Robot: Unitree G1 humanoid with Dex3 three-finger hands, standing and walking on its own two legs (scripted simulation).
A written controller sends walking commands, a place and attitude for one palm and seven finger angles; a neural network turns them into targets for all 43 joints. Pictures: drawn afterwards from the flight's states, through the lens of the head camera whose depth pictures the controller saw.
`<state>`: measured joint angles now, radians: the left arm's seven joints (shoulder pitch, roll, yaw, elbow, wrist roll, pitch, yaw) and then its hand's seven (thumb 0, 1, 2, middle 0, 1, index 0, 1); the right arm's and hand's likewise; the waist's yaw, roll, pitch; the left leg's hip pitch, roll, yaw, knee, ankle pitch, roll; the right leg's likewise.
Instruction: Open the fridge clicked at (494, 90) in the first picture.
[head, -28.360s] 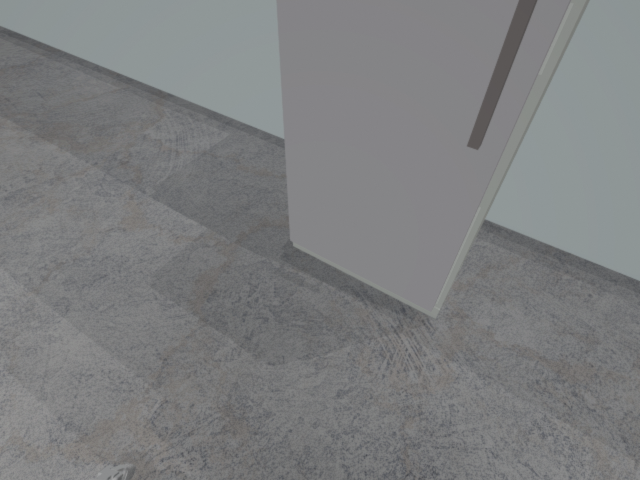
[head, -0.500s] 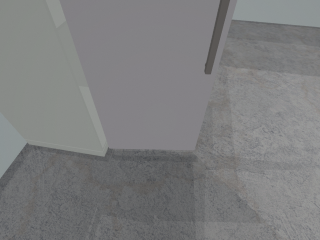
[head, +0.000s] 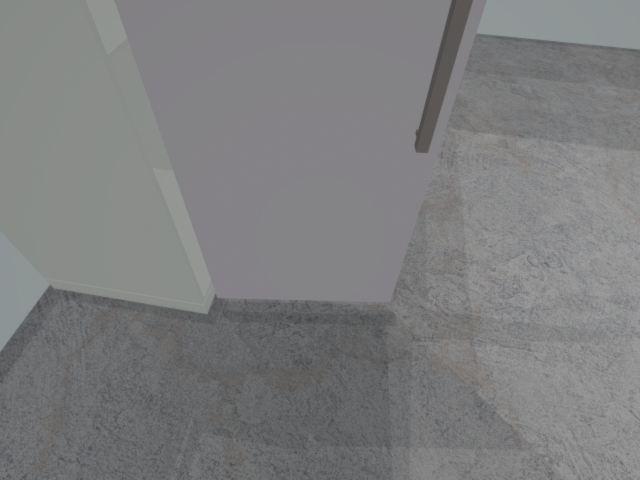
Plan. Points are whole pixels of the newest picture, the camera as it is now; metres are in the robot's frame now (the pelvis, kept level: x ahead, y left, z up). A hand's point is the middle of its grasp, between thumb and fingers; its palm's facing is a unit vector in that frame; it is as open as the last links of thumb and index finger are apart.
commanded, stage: look to check the result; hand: right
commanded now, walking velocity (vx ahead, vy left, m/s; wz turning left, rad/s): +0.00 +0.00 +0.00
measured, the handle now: (445, 45) +0.74 -0.15 +0.19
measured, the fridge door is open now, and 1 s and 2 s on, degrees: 81 81 81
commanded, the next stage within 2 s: stand and wait in 0.06 s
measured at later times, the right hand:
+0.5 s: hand out of the picture +0.10 -0.23 -0.16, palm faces -0.02 +0.95 -0.31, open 7.4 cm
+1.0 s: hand out of the picture +0.08 -0.24 -0.16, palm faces -0.02 +0.95 -0.31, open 7.4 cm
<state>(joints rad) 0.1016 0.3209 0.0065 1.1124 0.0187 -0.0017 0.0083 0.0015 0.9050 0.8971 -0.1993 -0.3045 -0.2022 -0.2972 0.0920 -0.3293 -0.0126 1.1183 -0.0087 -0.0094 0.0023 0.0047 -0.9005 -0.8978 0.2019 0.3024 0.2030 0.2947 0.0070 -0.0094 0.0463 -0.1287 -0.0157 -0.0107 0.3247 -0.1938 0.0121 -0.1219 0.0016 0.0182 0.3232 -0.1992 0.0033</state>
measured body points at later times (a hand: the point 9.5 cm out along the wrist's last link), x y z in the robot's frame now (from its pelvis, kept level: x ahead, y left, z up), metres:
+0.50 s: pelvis +0.01 +0.01 +0.00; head +0.03 +0.01 +0.45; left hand +0.08 +0.30 -0.14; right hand +0.10 -0.28 -0.14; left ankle -0.01 +0.11 -0.75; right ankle -0.02 -0.12 -0.75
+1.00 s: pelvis +0.01 +0.00 +0.00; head +0.02 +0.00 +0.45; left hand +0.07 +0.30 -0.14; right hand +0.08 -0.29 -0.14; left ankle -0.01 +0.11 -0.75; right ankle -0.02 -0.12 -0.75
